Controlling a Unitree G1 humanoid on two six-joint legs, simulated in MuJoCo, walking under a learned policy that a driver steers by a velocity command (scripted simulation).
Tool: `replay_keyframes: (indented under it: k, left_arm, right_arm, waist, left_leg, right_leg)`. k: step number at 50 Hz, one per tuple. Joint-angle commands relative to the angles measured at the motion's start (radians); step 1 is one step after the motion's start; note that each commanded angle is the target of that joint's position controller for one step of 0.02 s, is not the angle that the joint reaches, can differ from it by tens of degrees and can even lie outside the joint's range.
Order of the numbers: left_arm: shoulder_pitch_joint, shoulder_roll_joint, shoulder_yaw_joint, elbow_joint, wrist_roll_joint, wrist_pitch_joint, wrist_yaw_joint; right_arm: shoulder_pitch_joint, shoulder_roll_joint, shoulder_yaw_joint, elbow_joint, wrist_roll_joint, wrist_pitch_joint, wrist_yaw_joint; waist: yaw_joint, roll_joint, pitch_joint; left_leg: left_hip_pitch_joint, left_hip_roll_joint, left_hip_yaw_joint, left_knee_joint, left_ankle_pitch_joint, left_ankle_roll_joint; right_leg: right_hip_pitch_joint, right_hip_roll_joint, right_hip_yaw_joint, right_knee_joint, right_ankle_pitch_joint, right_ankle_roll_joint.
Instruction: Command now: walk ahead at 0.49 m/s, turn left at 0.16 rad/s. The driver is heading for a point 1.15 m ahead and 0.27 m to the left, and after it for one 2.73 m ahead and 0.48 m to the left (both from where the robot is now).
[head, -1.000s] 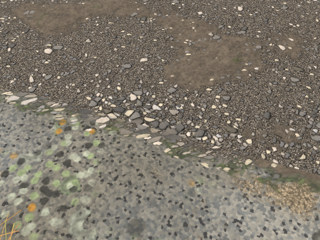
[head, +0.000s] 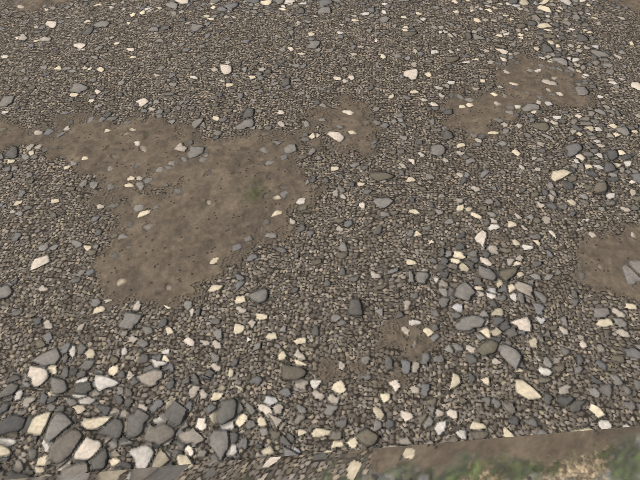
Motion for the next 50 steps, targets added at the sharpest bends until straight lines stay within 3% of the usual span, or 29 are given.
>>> replay_keyframes:
  k: [1, 5, 7, 12, 14, 15, 16, 17, 18, 19, 21, 22, 26, 30, 33, 34, 35, 36, 37, 38, 39, 41, 42, 43, 44, 45, 46, 47, 50]
  left_arm:
    - [-0.091, -0.012, -0.012, -0.118, 0.024, 0.006, 0.029]
    - [-0.118, -0.009, -0.036, -0.126, -0.015, 0.027, 0.015]
    - [-0.199, 0.002, -0.045, -0.154, -0.019, 0.038, 0.016]
    - [-0.349, 0.064, -0.032, -0.187, -0.033, 0.024, 0.042]
    - [-0.323, 0.099, -0.015, -0.178, -0.054, 0.008, 0.051]
    - [-0.208, 0.154, 0.009, -0.147, -0.067, -0.007, 0.059]
    - [-0.016, 0.226, 0.026, -0.121, -0.067, -0.023, 0.073]
    - [0.156, 0.181, 0.011, -0.071, -0.062, -0.019, 0.078]
    - [0.106, 0.14, 0.016, -0.057, -0.042, -0.03, 0.083]
    - [-0.008, 0.09, 0.003, -0.073, -0.055, -0.034, 0.085]
    - [-0.073, -0.025, -0.037, -0.085, -0.068, -0.029, 0.096]
    - [-0.087, -0.03, -0.036, -0.092, -0.059, -0.03, 0.1]
    - [0.001, 0.014, -0.02, -0.033, -0.023, -0.052, 0.102]
    - [0.071, 0.048, -0.022, 0.032, -0.015, -0.059, 0.07]
    - [0.013, 0.084, -0.024, 0.022, 0.001, -0.058, 0.045]
    - [0.024, 0.087, -0.026, 0.035, 0.023, -0.057, 0.047]
    - [0.0, 0.097, -0.021, 0.029, 0.019, -0.057, 0.053]
    - [0.018, 0.122, -0.008, 0.038, -0.014, -0.056, 0.06]
    - [0.102, 0.13, -0.005, 0.061, -0.023, -0.049, 0.069]
    - [0.12, 0.128, -0.008, 0.067, 0.016, -0.044, 0.081]
    - [0.097, 0.159, 0.01, 0.054, -0.023, -0.037, 0.086]
    - [0.096, 0.197, 0.019, 0.046, -0.018, -0.021, 0.086]
    - [0.141, 0.153, 0.006, 0.049, 0.018, -0.025, 0.07]
    - [0.192, -0.045, -0.057, -0.013, 0.046, -0.042, 0.034]
    - [-0.052, 0.053, -0.035, -0.067, -0.035, -0.055, -0.015]
    - [-0.211, 0.046, -0.027, -0.137, -0.071, -0.068, -0.011]
    - [-0.238, 0.1, -0.009, -0.131, -0.069, -0.062, 0.01]
    - [-0.164, 0.108, -0.001, -0.119, -0.034, -0.049, 0.026]
    - [-0.037, -0.026, -0.036, -0.079, 0.012, 0.003, 0.005]
  right_arm:
    - [0.023, 0.014, 0.009, -0.022, 0.015, -0.02, -0.009]
    - [0.029, -0.09, -0.022, -0.034, -0.001, -0.027, 0.032]
    - [0.088, -0.116, -0.036, -0.026, -0.002, -0.024, 0.057]
    - [0.23, -0.119, -0.051, 0.017, -0.009, -0.005, 0.057]
    - [0.217, -0.132, -0.06, 0.016, -0.017, 0.009, 0.054]
    - [0.184, -0.129, -0.062, 0.003, -0.022, 0.007, 0.054]
    - [0.209, -0.025, -0.033, -0.04, -0.024, -0.005, 0.054]
    - [0.271, 0.067, -0.006, -0.053, -0.029, -0.022, 0.054]
    - [0.115, -0.055, -0.044, -0.051, -0.015, -0.024, 0.049]
    - [0.095, -0.051, -0.049, -0.041, -0.01, -0.015, 0.026]
    - [0.114, -0.009, -0.047, -0.028, -0.032, 0.004, 0.01]
    - [0.089, 0.023, -0.039, -0.039, -0.037, 0.009, 0.017]
    - [-0.03, 0.034, -0.029, -0.084, 0.0, 0.008, 0.07]
    - [-0.091, 0.01, -0.026, -0.122, -0.009, 0.023, 0.087]
    - [-0.099, -0.03, -0.035, -0.152, -0.013, 0.04, 0.084]
    - [-0.05, -0.03, -0.033, -0.147, -0.014, 0.038, 0.081]
    - [-0.047, -0.05, -0.041, -0.154, -0.011, 0.03, 0.075]
    - [-0.109, -0.062, -0.047, -0.174, -0.015, 0.026, 0.071]
    - [-0.188, -0.053, -0.044, -0.203, -0.019, 0.029, 0.07]
    - [-0.164, -0.031, -0.038, -0.216, -0.015, 0.027, 0.068]
    - [-0.175, -0.048, -0.046, -0.225, -0.008, 0.022, 0.068]
    - [-0.036, -0.094, -0.073, -0.186, 0.019, -0.011, 0.056]
    - [0.13, -0.176, -0.116, -0.141, 0.006, -0.028, 0.024]
    - [0.386, -0.25, -0.125, -0.087, -0.009, -0.031, 0.003]
    - [0.582, -0.215, -0.127, 0.005, -0.038, -0.032, 0.011]
    - [0.477, -0.204, -0.134, -0.002, -0.032, -0.051, 0.009]
    - [0.345, -0.109, -0.104, -0.004, -0.001, -0.046, 0.016]
    - [0.286, -0.048, -0.075, -0.011, 0.004, -0.034, 0.025]
    - [0.166, 0.011, -0.036, -0.046, -0.016, 0.0, 0.018]
  waist:
    - [0.028, 0.044, 0.005]
    - [0.032, 0.056, 0.041]
    - [0.004, 0.062, 0.043]
    - [-0.041, 0.078, 0.021]
    - [-0.004, 0.081, -0.007]
    - [0.051, 0.063, -0.065]
    - [0.106, -0.116, -0.275]
    - [0.138, -0.265, -0.434]
    - [0.157, -0.085, -0.09]
    - [0.102, -0.072, 0.016]
    - [0.034, -0.055, 0.002]
    - [0.025, -0.048, 0.01]
    - [0.048, -0.037, 0.026]
    - [0.027, -0.04, 0.035]
    - [-0.01, -0.048, 0.051]
    - [-0.031, -0.051, 0.055]
    - [-0.038, -0.02, 0.061]
    - [0.007, 0.002, 0.074]
    - [0.057, -0.02, 0.091]
    - [0.033, -0.053, 0.077]
    - [0.04, -0.032, 0.083]
    - [-0.012, -0.037, 0.033]
    - [-0.052, 0.046, -0.078]
    - [-0.082, 0.289, -0.344]
    - [-0.243, 0.115, -0.215]
    - [-0.223, 0.036, -0.019]
    - [-0.15, 0.038, 0.037]
    - [-0.074, 0.054, 0.023]
    - [0.024, 0.027, 0.061]
  left_leg:
    - [0.118, 0.276, -0.375, -0.299, 0.066, 0.229]
    - [-0.141, 0.172, -0.214, -0.332, 0.133, 0.219]
    - [-0.087, 0.202, -0.263, -0.306, 0.189, 0.232]
    - [0.204, 0.269, -0.361, -0.161, 0.302, 0.208]
    - [0.155, 0.236, -0.349, -0.082, 0.38, 0.156]
    - [0.054, 0.178, -0.318, 0.038, 0.397, 0.097]
    - [-0.131, 0.022, -0.219, 0.359, 0.136, 0.005]
    - [-0.409, -0.052, -0.19, 0.616, -0.425, -0.027]
    - [-0.553, 0.061, -0.226, 0.768, -0.353, 0.006]
    - [-0.525, 0.107, -0.187, 0.802, -0.263, 0.02]
    - [-0.401, 0.161, -0.187, 0.739, -0.135, 0.026]
    - [-0.378, 0.17, -0.169, 0.733, -0.125, 0.013]
    - [-0.415, 0.187, -0.107, 0.548, 0.048, -0.024]
    - [-0.357, 0.182, -0.093, 0.371, 0.182, -0.026]
    - [-0.251, 0.17, -0.092, 0.429, 0.172, -0.004]
    - [-0.28, 0.195, -0.161, 0.552, 0.22, 0.007]
    - [-0.369, 0.198, -0.185, 0.525, 0.155, 0.014]
    - [-0.394, 0.169, -0.114, 0.373, -0.009, 0.002]
    - [-0.366, 0.149, -0.051, 0.363, -0.098, -0.001]
    - [-0.321, 0.162, -0.086, 0.453, -0.049, 0.013]
    - [-0.3, 0.109, -0.011, 0.303, -0.219, 0.005]
    - [0.02, -0.005, 0.071, 0.191, -0.019, 0.047]
    - [0.335, -0.008, -0.008, 0.249, 0.199, 0.127]
    - [0.841, 0.259, -0.516, 0.152, 0.306, 0.401]
    - [0.857, 0.335, -0.717, -0.029, 0.26, 0.363]
    - [0.644, 0.372, -0.646, -0.055, 0.126, 0.318]
    - [0.411, 0.361, -0.572, -0.036, 0.037, 0.298]
    - [0.234, 0.342, -0.499, -0.027, 0.031, 0.291]
    - [-0.155, 0.268, -0.309, -0.062, -0.059, 0.233]
  right_leg:
    - [-0.201, -0.132, 0.035, -0.077, -0.02, -0.013]
    - [0.007, -0.097, -0.097, -0.431, 0.116, 0.066]
    - [-0.01, -0.096, -0.084, -0.531, 0.248, 0.076]
    - [-0.089, -0.08, -0.074, -0.751, 0.328, 0.044]
    - [0.098, -0.063, -0.094, -0.801, 0.396, 0.003]
    - [0.304, -0.082, -0.075, -0.769, 0.441, -0.051]
    - [0.664, -0.284, 0.156, -0.784, 0.624, -0.251]
    - [0.941, -0.525, 0.563, -0.922, 0.412, -0.395]
    - [0.667, -0.479, 0.498, -1.007, 0.091, -0.254]
    - [0.479, -0.424, 0.341, -1.051, -0.037, -0.179]
    - [0.363, -0.363, 0.172, -1.108, 0.152, -0.129]
    - [0.337, -0.344, 0.094, -1.12, 0.243, -0.126]
    - [0.354, -0.292, -0.128, -1.12, 0.58, -0.132]
    - [0.327, -0.305, -0.23, -1.11, 0.82, -0.139]
    - [0.233, -0.306, -0.294, -1.077, 0.738, -0.118]
    - [0.283, -0.364, -0.257, -1.034, 0.769, -0.126]
    - [0.371, -0.38, -0.258, -1.008, 0.758, -0.122]
    - [0.446, -0.353, -0.294, -1.015, 0.685, -0.112]
    - [0.479, -0.349, -0.303, -1.0, 0.676, -0.106]
    - [0.482, -0.379, -0.294, -0.943, 0.79, -0.092]
    - [0.504, -0.36, -0.338, -0.926, 0.808, -0.096]
    - [0.382, -0.304, -0.393, -0.685, 0.923, -0.067]
    - [0.161, -0.249, -0.388, -0.43, 0.752, 0.003]
    - [-0.255, -0.066, -0.309, -0.09, -0.172, 0.123]
    - [-0.517, 0.016, -0.105, 0.105, -0.286, 0.084]
    - [-0.605, -0.056, 0.008, 0.081, -0.203, 0.045]
    - [-0.509, -0.124, 0.007, 0.106, -0.139, 0.034]
    - [-0.409, -0.148, 0.006, 0.087, -0.102, 0.019]
    - [-0.258, -0.155, -0.009, -0.028, 0.163, -0.011]
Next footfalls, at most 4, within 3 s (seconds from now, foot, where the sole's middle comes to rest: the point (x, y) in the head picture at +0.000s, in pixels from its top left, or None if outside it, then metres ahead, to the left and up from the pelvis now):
0.30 right None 0.33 -0.12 -0.77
0.82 left None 0.46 0.22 -0.77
1.38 right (266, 357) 0.91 0.17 -0.96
1.74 left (164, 324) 1.02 0.47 -0.96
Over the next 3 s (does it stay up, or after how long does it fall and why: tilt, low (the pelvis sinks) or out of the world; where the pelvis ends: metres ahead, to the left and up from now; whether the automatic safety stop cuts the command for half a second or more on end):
stays up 1.57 0.37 -0.19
